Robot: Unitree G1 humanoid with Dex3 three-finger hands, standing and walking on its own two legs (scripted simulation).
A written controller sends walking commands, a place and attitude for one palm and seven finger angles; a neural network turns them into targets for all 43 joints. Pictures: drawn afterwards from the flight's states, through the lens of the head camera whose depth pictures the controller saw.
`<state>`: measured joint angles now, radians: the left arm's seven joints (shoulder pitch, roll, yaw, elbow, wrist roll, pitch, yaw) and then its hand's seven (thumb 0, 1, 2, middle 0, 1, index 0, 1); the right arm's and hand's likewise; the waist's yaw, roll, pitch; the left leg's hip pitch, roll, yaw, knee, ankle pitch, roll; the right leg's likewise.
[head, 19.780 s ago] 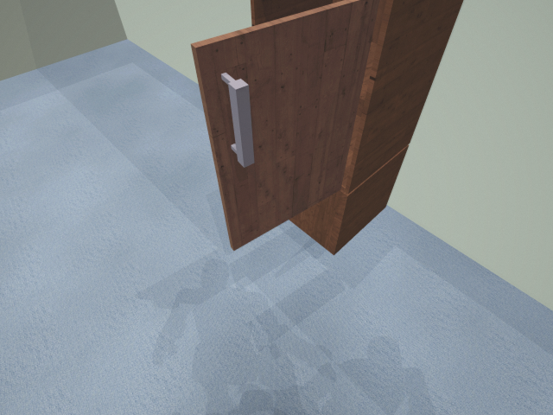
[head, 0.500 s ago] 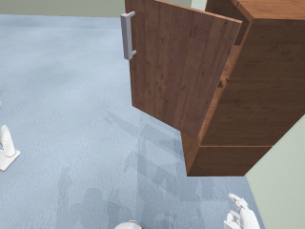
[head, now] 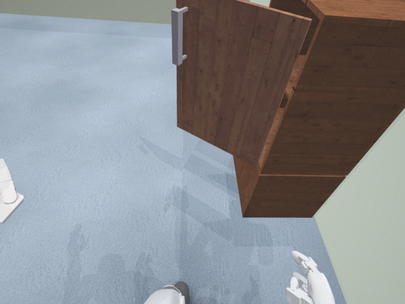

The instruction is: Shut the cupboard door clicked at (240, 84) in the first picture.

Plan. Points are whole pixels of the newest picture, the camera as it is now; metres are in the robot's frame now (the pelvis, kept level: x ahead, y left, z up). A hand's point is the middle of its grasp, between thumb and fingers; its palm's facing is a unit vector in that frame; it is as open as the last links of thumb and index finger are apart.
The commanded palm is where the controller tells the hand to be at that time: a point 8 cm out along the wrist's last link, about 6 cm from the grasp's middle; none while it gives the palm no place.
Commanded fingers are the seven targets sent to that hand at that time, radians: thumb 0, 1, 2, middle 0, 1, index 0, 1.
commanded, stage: stop stepping back and stand still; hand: left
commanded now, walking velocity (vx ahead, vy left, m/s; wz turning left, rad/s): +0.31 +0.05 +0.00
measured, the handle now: (181, 36) +0.88 +0.19 +0.12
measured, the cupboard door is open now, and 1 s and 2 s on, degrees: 55 55 55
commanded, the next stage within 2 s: let the arm hang, fingers relaxed in 0.80 s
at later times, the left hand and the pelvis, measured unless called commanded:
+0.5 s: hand out of the picture +0.12 +0.31 +0.19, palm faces +0.43 -0.81 -0.39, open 7.4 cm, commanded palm +0.07 +0.34 +0.19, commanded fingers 0.00 0.90 0.90 -0.20 -0.30 -0.20 -0.30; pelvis -0.09 +0.05 +0.01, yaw -4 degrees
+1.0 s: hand (13, 252) +0.16 +0.34 +0.05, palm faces +0.22 -0.86 -0.45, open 7.4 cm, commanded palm none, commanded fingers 0.00 0.90 0.90 -0.20 -0.30 -0.20 -0.30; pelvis -0.07 +0.09 +0.00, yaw -2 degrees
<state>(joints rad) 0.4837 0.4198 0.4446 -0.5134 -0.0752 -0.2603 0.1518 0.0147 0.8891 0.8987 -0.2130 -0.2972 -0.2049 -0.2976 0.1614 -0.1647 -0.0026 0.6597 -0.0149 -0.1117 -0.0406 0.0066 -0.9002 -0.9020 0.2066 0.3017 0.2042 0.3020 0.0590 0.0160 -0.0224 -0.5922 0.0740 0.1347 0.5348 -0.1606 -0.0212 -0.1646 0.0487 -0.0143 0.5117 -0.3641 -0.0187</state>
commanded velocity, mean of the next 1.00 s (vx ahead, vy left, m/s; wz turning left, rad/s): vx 0.13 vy -0.07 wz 0.00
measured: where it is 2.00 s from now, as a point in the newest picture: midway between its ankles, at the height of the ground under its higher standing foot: outside the picture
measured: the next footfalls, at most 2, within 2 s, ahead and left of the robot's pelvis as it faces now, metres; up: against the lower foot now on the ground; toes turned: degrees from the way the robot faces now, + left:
left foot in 0.14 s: +0.09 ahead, +0.10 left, +0.00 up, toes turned +1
right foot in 0.36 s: -0.06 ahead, -0.06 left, +0.00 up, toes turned -6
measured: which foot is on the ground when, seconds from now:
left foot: up 0.00-0.12, down 0.14-0.36, up 0.38-0.56, down 0.58-1.00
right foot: down 0.00-0.16, up 0.18-0.34, down 0.36-0.60, up 0.62-0.82, down 0.84-1.00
